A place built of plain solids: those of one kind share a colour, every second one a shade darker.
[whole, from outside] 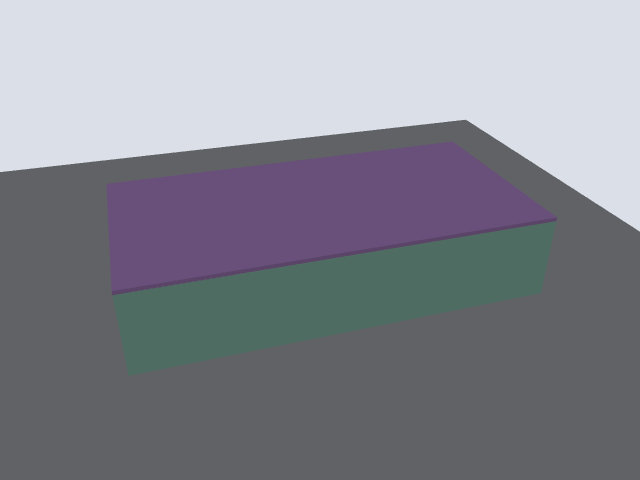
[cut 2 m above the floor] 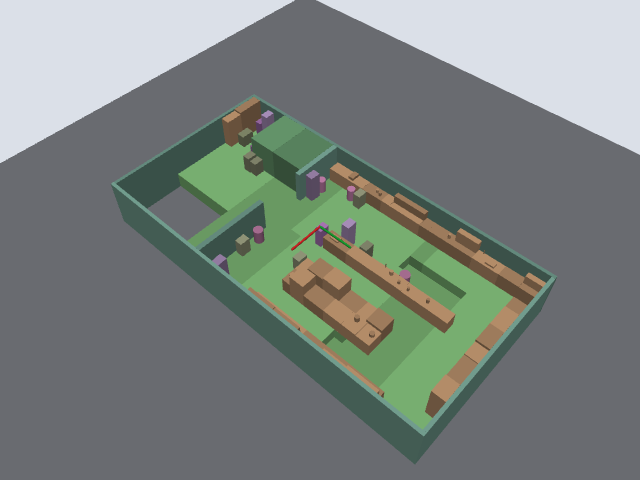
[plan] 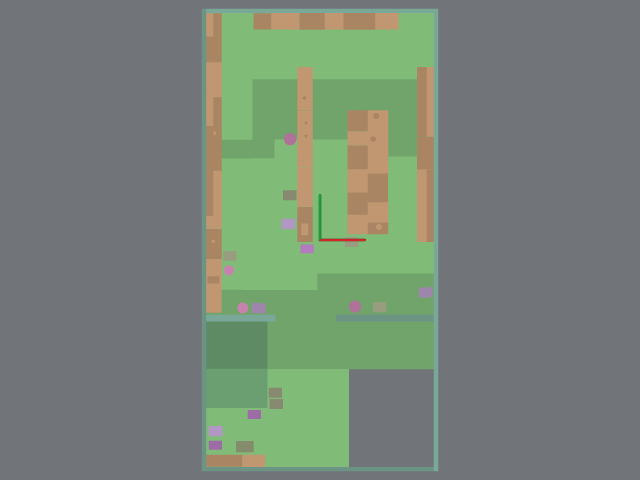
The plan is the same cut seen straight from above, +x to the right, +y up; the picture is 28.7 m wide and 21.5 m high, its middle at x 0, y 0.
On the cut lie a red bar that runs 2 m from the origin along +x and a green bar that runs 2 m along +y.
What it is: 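The back of house of a large kitchen; an old cooking hall and a later wing, as decades of use have left them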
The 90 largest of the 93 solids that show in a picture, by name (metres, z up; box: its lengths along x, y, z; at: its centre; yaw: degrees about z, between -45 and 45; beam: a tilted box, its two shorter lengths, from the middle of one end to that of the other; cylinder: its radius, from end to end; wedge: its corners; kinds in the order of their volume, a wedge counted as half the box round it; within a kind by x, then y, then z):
{
 "floor_1": {"box": [1.68, 0.75, 1.03], "at": [-4.27, -1.87, 0.47]},
 "floor_2": {"box": [2.09, 0.1, 1.03], "at": [-4.06, 3.7, 0.47]},
 "floor_3": {"box": [2.09, 0.78, 1.03], "at": [-4.06, 4.12, 0.47]},
 "floor_4": {"box": [2.09, 2.73, 1.03], "at": [-4.06, 5.85, 0.47]},
 "floor_5": {"box": [1.0, 3.56, 0.32], "at": [-2.53, 5.43, 0.11]},
 "floor_6": {"box": [6.41, 4.39, 1.03], "at": [-1.91, -7.98, 0.47]},
 "floor_7": {"box": [3.32, 0.75, 1.03], "at": [-1.78, -1.87, 0.47]},
 "floor_8": {"box": [10.22, 3.56, 1.03], "at": [0.0, -4.01, 0.47]},
 "floor_9": {"box": [10.22, 5.16, 1.03], "at": [0.0, 1.08, 0.47]},
 "floor_10": {"box": [10.22, 2.97, 1.03], "at": [0.0, 8.69, 0.47]},
 "floor_11": {"box": [5.1, 0.78, 1.03], "at": [0.51, 4.12, 0.47]},
 "floor_12": {"box": [7.15, 0.09, 1.03], "at": [1.53, 3.69, 0.47]},
 "floor_13": {"box": [7.15, 2.72, 1.03], "at": [1.53, 5.85, 0.47]},
 "floor_14": {"box": [5.23, 0.75, 1.03], "at": [2.49, -1.87, 0.47]},
 "floor_15": {"box": [1.31, 0.78, 0.35], "at": [3.7, 4.12, 0.13]},
 "wall_1": {"box": [0.2, 20.73, 4.3], "at": [-5.2, 0.0, 2.1]},
 "wall_2": {"box": [3.1, 0.3, 3.27], "at": [-3.55, -3.5, 2.62]},
 "wall_3": {"box": [10.2, 0.2, 4.3], "at": [0.0, -10.26, 2.1]},
 "wall_4": {"box": [10.2, 0.2, 4.3], "at": [0.0, 10.26, 2.1]},
 "wall_5": {"box": [4.39, 0.3, 3.27], "at": [2.9, -3.5, 2.62]},
 "wall_6": {"box": [0.2, 20.73, 4.3], "at": [5.2, 0.0, 2.1]},
 "unit_1": {"box": [0.32, 2.03, 0.51], "at": [-4.94, 2.09, 2.12]},
 "unit_2": {"box": [0.32, 1.28, 0.72], "at": [-4.94, 5.75, 2.21]},
 "unit_3": {"box": [0.32, 1.05, 0.53], "at": [-4.94, 9.64, 2.13]},
 "unit_4": {"box": [0.53, 0.32, 0.18], "at": [-4.78, -1.78, 1.97]},
 "unit_5": {"box": [0.7, 2.41, 0.9], "at": [-4.75, -2.06, 1.43]},
 "unit_6": {"box": [0.7, 1.35, 0.88], "at": [-4.75, -0.18, 1.42]},
 "unit_7": {"box": [0.7, 0.58, 0.9], "at": [-4.75, 0.79, 1.43]},
 "unit_8": {"box": [0.7, 2.03, 0.88], "at": [-4.75, 2.09, 1.42]},
 "unit_9": {"box": [0.7, 0.57, 0.87], "at": [-4.75, 3.39, 1.42]},
 "unit_10": {"box": [0.7, 1.43, 0.87], "at": [-4.75, 4.39, 1.42]},
 "unit_11": {"box": [0.7, 1.28, 0.87], "at": [-4.75, 5.75, 1.42]},
 "unit_12": {"box": [0.7, 1.57, 0.88], "at": [-4.75, 7.18, 1.42]},
 "unit_13": {"box": [0.7, 1.15, 0.89], "at": [-4.75, 8.54, 1.43]},
 "unit_14": {"box": [0.7, 1.05, 0.88], "at": [-4.75, 9.64, 1.42]},
 "unit_15": {"box": [1.62, 0.55, 2.04], "at": [-4.29, -9.89, 2.0]},
 "unit_16": {"box": [1.03, 0.55, 1.89], "at": [-2.96, -9.89, 1.93]},
 "unit_17": {"box": [0.8, 0.74, 1.89], "at": [-2.58, 9.79, 1.93]},
 "unit_18": {"box": [1.26, 0.74, 2.07], "at": [-1.55, 9.79, 2.02]},
 "unit_19": {"box": [0.7, 1.57, 0.86], "at": [-0.67, 0.7, 1.41]},
 "unit_20": {"box": [0.7, 1.78, 0.88], "at": [-0.67, 2.37, 1.42]},
 "unit_21": {"box": [0.7, 1.75, 0.9], "at": [-0.67, 4.14, 1.43]},
 "unit_22": {"box": [0.7, 0.8, 0.86], "at": [-0.67, 5.42, 1.41]},
 "unit_23": {"box": [0.7, 1.93, 0.87], "at": [-0.67, 6.78, 1.42]},
 "unit_24": {"box": [1.14, 0.74, 2.01], "at": [-0.36, 9.79, 1.99]},
 "unit_25": {"box": [0.84, 0.74, 1.86], "at": [0.63, 9.79, 1.91]},
 "unit_26": {"box": [0.91, 0.88, 0.89], "at": [1.68, 0.69, 1.43]},
 "unit_27": {"box": [0.91, 0.99, 1.66], "at": [1.68, 1.63, 1.81]},
 "unit_28": {"box": [0.91, 1.04, 1.77], "at": [1.68, 2.65, 1.87]},
 "unit_29": {"box": [0.91, 1.07, 0.86], "at": [1.68, 3.7, 1.41]},
 "unit_30": {"box": [0.91, 0.64, 0.88], "at": [1.68, 4.56, 1.42]},
 "unit_31": {"box": [0.91, 0.94, 1.05], "at": [1.68, 5.35, 1.51]},
 "unit_32": {"box": [1.43, 0.74, 1.79], "at": [1.76, 9.79, 1.88]},
 "unit_33": {"box": [0.91, 0.53, 0.89], "at": [2.6, 0.52, 1.43]},
 "unit_34": {"box": [0.91, 0.9, 1.56], "at": [2.6, 1.24, 1.76]},
 "unit_35": {"box": [0.91, 1.29, 0.87], "at": [2.6, 2.33, 1.42]},
 "unit_36": {"box": [0.91, 1.12, 0.89], "at": [2.6, 3.54, 1.43]},
 "unit_37": {"box": [0.91, 0.89, 0.89], "at": [2.6, 4.54, 1.43]},
 "unit_38": {"box": [0.91, 0.83, 0.87], "at": [2.6, 5.4, 1.42]},
 "unit_39": {"box": [1.04, 0.74, 2.04], "at": [3.0, 9.79, 2.0]},
 "unit_40": {"box": [0.75, 1.66, 0.87], "at": [4.72, 0.74, 1.42]},
 "unit_41": {"box": [0.75, 1.59, 0.88], "at": [4.72, 2.36, 1.42]},
 "unit_42": {"box": [0.75, 1.47, 0.89], "at": [4.72, 3.89, 1.43]},
 "unit_43": {"box": [0.75, 1.38, 0.88], "at": [4.72, 5.31, 1.42]},
 "unit_44": {"box": [0.75, 1.75, 0.87], "at": [4.72, 6.87, 1.42]},
 "unit_45": {"box": [0.32, 1.66, 0.8], "at": [4.94, 0.74, 2.26]},
 "unit_46": {"box": [0.32, 1.59, 0.74], "at": [4.94, 2.36, 2.23]},
 "unit_47": {"box": [0.32, 1.38, 0.59], "at": [4.94, 5.31, 2.16]},
 "unit_48": {"box": [0.32, 1.75, 0.78], "at": [4.94, 6.87, 2.24]},
 "roof_1": {"box": [10.6, 20.73, 0.2], "at": [0.0, 0.0, 4.35]},
 "cold_1": {"box": [2.75, 1.76, 2.38], "at": [-3.72, -6.64, 2.17]},
 "cold_2": {"box": [2.75, 2.12, 2.26], "at": [-3.72, -4.71, 2.11]},
 "trolley_1": {"box": [0.62, 0.46, 1.79], "at": [-4.68, -8.56, 1.88]},
 "trolley_2": {"box": [0.62, 0.46, 1.73], "at": [-2.75, -3.05, 1.85], "yaw": -3.5},
 "trolley_3": {"box": [0.62, 0.46, 1.69], "at": [-1.42, 0.72, 1.82]},
 "trolley_4": {"box": [0.62, 0.46, 1.77], "at": [4.74, -2.35, 1.87], "yaw": 3.8},
 "carton_1": {"box": [0.6, 0.45, 0.94], "at": [-4.04, -0.71, 1.45]},
 "carton_2": {"box": [0.6, 0.45, 0.92], "at": [-2.0, -6.84, 1.44]},
 "carton_3": {"box": [0.6, 0.45, 1.06], "at": [-1.96, -7.34, 1.51]},
 "carton_4": {"box": [0.6, 0.45, 1.0], "at": [-1.35, 2.01, 1.48]},
 "carton_5": {"box": [0.6, 0.45, 0.91], "at": [1.42, -0.09, 1.44]},
 "carton_6": {"box": [0.6, 0.45, 0.96], "at": [2.67, -3.02, 1.46]},
 "crate_1": {"box": [0.6, 0.4, 0.93], "at": [-4.69, -9.19, 1.45]},
 "crate_2": {"box": [0.6, 0.4, 0.93], "at": [-2.94, -7.82, 1.45]},
 "crate_3": {"box": [0.6, 0.4, 1.24], "at": [-0.58, -0.4, 1.6]},
 "bin_1": {"cylinder": 0.23, "from": [-4.08, -1.36, 0.98], "to": [-4.08, -1.36, 1.76]},
 "bin_2": {"cylinder": 0.25, "from": [-3.46, -3.05, 0.98], "to": [-3.46, -3.05, 1.82]},
 "bin_3": {"cylinder": 0.28, "from": [-1.34, 4.52, 0.98], "to": [-1.34, 4.52, 1.79]},
 "bin_4": {"cylinder": 0.27, "from": [1.57, -2.98, 0.98], "to": [1.57, -2.98, 1.82]},
 "sack_1": {"box": [0.8, 0.5, 0.77], "at": [-3.36, -9.26, 1.37]}
}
